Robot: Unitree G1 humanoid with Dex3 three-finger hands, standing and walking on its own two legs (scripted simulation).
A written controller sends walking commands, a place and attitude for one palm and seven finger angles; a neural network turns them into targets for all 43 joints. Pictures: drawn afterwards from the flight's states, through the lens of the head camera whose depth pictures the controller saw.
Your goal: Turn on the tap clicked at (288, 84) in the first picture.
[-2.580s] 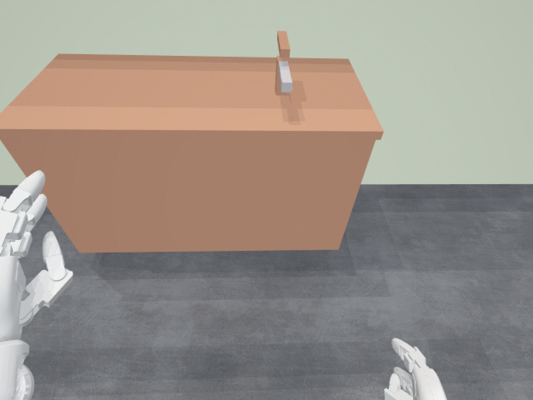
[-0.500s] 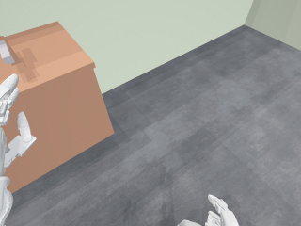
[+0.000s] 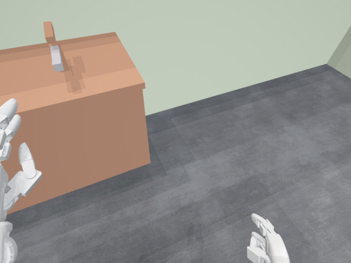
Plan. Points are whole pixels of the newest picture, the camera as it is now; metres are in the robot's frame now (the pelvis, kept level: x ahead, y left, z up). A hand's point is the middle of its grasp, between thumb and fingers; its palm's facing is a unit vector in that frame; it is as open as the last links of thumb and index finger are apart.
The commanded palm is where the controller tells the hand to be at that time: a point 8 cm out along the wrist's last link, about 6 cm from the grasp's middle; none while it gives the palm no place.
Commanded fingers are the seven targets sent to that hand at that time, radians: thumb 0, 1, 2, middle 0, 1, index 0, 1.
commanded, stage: take the last steps up to it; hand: left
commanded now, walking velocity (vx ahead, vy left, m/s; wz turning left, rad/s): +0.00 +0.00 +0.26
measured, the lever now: (58, 65) +0.69 +0.47 +0.05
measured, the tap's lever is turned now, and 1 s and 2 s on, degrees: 0 0 0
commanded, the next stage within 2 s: come to a stop and stand still in 1.94 s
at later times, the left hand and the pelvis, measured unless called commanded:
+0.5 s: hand (15, 216) +0.15 +0.24 +0.18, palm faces +0.54 -0.75 -0.38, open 7.4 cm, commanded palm +0.09 +0.27 +0.18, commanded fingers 0.00 0.90 0.90 -0.20 -0.30 -0.20 -0.30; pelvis -0.03 -0.03 +0.00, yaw +8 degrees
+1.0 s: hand (55, 170) +0.22 +0.22 +0.17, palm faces +0.50 -0.75 -0.42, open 7.4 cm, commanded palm +0.16 +0.26 +0.18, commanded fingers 0.00 0.90 0.90 -0.20 -0.30 -0.20 -0.30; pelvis +0.04 -0.04 +0.00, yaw +8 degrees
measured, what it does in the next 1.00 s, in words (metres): steps on the spot: right foot, then left foot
